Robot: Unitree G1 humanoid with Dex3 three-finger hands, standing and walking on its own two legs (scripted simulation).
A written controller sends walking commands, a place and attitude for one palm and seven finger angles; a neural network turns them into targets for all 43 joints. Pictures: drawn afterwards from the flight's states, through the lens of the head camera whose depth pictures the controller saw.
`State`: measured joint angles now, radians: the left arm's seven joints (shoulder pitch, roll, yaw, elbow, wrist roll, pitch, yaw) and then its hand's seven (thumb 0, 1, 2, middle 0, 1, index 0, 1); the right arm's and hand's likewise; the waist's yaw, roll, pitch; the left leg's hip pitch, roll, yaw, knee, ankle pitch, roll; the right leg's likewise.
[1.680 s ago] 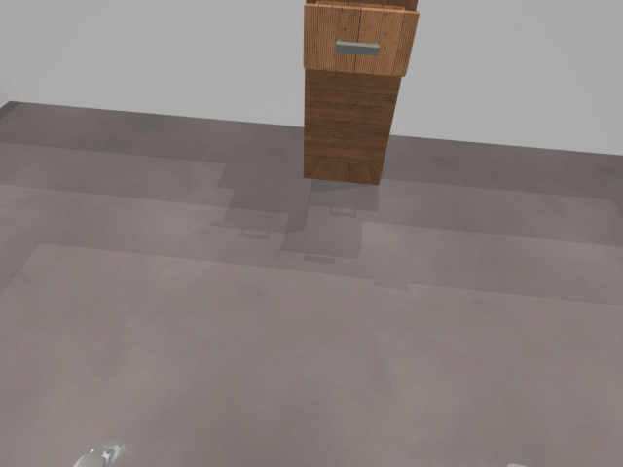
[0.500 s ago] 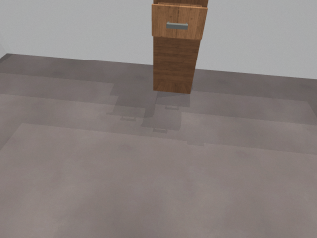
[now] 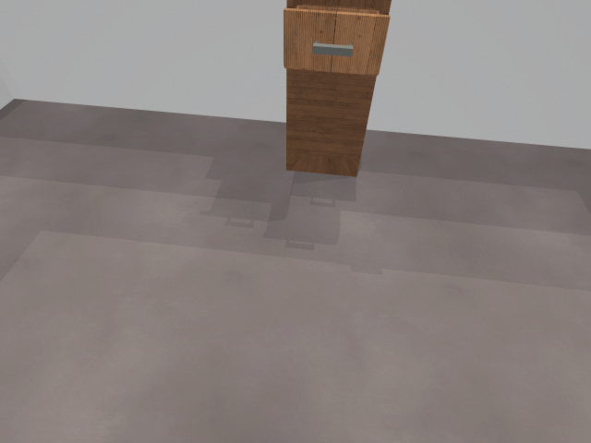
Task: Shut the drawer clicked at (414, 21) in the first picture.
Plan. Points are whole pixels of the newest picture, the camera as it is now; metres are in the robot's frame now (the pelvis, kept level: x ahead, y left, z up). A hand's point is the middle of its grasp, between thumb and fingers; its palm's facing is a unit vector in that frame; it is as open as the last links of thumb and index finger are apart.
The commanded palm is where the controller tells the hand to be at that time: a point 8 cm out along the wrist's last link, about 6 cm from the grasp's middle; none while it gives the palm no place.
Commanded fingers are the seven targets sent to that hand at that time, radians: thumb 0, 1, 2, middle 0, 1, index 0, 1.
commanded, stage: walk to a spot facing it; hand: left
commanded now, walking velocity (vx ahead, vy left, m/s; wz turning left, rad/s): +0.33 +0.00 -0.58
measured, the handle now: (333, 47) +1.25 -0.04 +0.00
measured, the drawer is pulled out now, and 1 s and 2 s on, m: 0.26 0.26 0.26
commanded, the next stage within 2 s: turn to face it in 1.38 s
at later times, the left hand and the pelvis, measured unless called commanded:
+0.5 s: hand out of the picture +0.08 +0.11 -0.16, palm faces -0.13 -0.97 -0.20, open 7.4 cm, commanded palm none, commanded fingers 0.00 0.90 0.90 -0.20 -0.30 -0.20 -0.30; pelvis +0.10 -0.07 +0.00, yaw -12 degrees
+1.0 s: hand (252, 312) +0.39 +0.11 -0.19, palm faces -0.28 -0.94 -0.17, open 7.4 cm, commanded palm none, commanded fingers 0.00 0.90 0.90 -0.20 -0.30 -0.20 -0.30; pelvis +0.35 -0.06 -0.01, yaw -22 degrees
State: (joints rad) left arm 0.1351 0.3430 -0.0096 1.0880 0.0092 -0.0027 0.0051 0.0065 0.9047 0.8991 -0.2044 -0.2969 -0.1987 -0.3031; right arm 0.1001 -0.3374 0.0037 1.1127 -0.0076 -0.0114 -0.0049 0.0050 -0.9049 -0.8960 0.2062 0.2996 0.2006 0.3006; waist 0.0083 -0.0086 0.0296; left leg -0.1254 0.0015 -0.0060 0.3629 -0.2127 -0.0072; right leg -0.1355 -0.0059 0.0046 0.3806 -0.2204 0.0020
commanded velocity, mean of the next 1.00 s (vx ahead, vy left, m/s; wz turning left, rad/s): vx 0.36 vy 0.00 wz -0.33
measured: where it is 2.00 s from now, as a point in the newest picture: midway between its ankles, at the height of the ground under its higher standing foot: (362, 336)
